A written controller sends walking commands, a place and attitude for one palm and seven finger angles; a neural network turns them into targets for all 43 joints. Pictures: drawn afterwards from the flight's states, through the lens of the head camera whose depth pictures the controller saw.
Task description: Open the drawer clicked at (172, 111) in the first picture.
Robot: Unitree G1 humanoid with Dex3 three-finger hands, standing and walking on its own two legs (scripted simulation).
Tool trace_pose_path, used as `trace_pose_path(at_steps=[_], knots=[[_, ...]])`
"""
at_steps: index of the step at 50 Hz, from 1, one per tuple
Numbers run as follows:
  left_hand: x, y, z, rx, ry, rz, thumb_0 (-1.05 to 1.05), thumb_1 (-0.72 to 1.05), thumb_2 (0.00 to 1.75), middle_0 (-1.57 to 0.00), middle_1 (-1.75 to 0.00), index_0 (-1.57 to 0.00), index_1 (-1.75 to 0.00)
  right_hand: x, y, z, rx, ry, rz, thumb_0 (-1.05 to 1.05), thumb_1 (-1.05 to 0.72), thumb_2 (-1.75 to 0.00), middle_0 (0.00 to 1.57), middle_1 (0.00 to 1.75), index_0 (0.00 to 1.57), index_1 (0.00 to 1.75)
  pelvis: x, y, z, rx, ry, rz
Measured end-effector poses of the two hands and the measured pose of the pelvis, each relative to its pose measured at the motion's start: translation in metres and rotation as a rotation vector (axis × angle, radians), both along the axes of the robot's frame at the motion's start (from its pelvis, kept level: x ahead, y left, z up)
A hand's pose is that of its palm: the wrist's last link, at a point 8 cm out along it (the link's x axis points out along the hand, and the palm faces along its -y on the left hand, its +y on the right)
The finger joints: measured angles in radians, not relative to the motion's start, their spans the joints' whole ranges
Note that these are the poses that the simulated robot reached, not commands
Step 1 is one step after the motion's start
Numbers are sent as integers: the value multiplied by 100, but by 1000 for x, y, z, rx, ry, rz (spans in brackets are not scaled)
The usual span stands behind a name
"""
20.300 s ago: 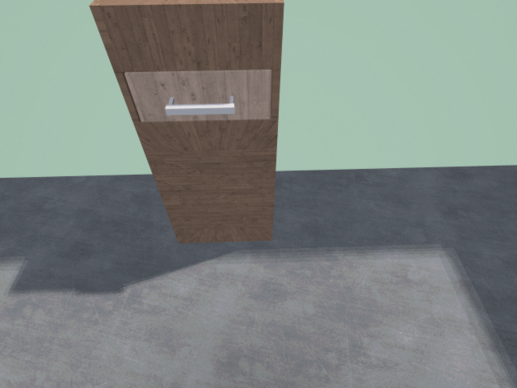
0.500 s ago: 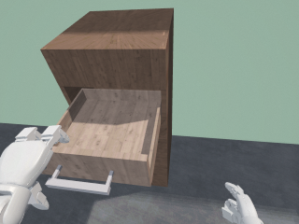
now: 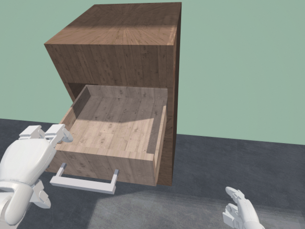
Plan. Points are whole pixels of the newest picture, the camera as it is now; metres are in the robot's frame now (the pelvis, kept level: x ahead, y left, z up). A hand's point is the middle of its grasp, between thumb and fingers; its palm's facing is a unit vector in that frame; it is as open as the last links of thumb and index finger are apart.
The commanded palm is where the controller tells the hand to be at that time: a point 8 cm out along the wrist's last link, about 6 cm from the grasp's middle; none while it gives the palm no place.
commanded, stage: draw the hand back to the body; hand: left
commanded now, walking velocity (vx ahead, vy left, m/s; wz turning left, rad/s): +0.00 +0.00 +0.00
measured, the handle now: (85, 177) +0.23 +0.25 -0.01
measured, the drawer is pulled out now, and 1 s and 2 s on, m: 0.30 0.30 0.30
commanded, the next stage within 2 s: step back with the hand held close in 1.30 s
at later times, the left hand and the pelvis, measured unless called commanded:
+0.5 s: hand (62, 159) +0.20 +0.23 +0.15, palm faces +0.38 -0.82 -0.43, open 13.4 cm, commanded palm +0.15 +0.27 +0.18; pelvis +0.01 +0.00 +0.00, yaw +0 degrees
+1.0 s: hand (67, 154) +0.21 +0.22 +0.16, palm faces +0.39 -0.82 -0.41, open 9.5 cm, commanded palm +0.16 +0.26 +0.18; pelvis +0.03 -0.02 +0.00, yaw +0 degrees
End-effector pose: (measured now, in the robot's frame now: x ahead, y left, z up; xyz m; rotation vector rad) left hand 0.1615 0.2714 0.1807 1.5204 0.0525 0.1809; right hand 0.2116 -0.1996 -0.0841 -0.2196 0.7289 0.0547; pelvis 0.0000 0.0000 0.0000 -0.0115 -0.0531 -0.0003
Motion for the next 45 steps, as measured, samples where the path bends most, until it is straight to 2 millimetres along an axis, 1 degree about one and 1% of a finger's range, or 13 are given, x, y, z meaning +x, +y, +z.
trace_pose_path(at_steps=[3, 10, 13, 16, 19, 21, 23, 26, 29, 34, 39, 45], knots=[[2, 1, -2, -20, 11, 7, 0, -49, 30, -32, -121, -32, -120, 0, 0, 1, 3, -8, -4, 1, -91, -90, 20, 30, 20, 30, 1, 1, 0, -1, 3, -1], [-1, -9, -3, -20, 21, -51, 0, -49, 30, -32, -121, -32, -120, 3, -3, 5, -12, -24, -12, 1, -91, -90, 20, 30, 20, 30, 4, 4, 0, -1, 13, -7], [-4, -6, -1, -3, 11, -49, 0, -49, 30, -32, -121, -32, -120, 5, -4, 6, -19, -24, -11, 1, -91, -90, 20, 30, 20, 30, 5, 4, -1, -2, 15, -9], [-7, 3, 1, 0, 3, -19, 0, -49, 30, -32, -121, -32, -120, 7, -6, 6, -22, -20, -13, 1, -91, -90, 20, 30, 20, 30, 5, 4, -1, -4, 16, -8], [-9, 11, -5, -509, -139, 19, 0, -48, 30, -32, -120, -32, -120, 6, -4, 10, -8, -79, -42, 1, -91, -90, 20, 30, 20, 30, 5, 4, -1, -5, -8, -4], [-9, 10, -12, -754, -230, 44, 0, -46, 31, -32, -119, -32, -118, 2, -3, 14, -6, -111, -59, 1, -91, -90, 20, 30, 20, 30, 7, 3, 0, -3, -17, -4], [-7, 6, -17, -907, -305, 42, 0, -43, 32, -31, -116, -32, -116, -3, -2, 17, -14, -128, -62, 1, -91, -90, 20, 30, 20, 30, 10, 1, 0, 0, -21, -3], [-3, -4, -14, -1023, -390, 1, 0, -36, 35, -31, -112, -31, -112, -10, -3, 19, -28, -137, -56, 1, -91, -90, 20, 30, 20, 30, 16, -3, 1, 0, -25, -1], [3, -8, -4, -1044, -439, -47, 0, -28, 39, -30, -107, -30, -106, -14, -6, 18, -33, -134, -55, 1, -91, -90, 20, 30, 20, 30, 21, -5, 1, -1, -28, 0], [12, -5, 6, -1007, -446, -61, 0, -13, 46, -29, -97, -29, -96, -16, -15, 12, -22, -112, -78, 1, -91, -90, 20, 30, 20, 30, 24, -9, 2, 1, -22, -7], [14, -6, 0, -1006, -395, -23, 0, 4, 53, -27, -86, -27, -85, -16, -26, 7, -15, -89, -107, 1, -91, -90, 20, 30, 20, 30, 26, -11, 3, 2, -8, -13], [8, -12, -8, -1017, -356, 12, 0, 25, 62, -26, -72, -26, -72, -11, -36, 7, -26, -89, -122, 1, -91, -90, 20, 30, 20, 30, 28, -15, 3, 3, 0, -9]])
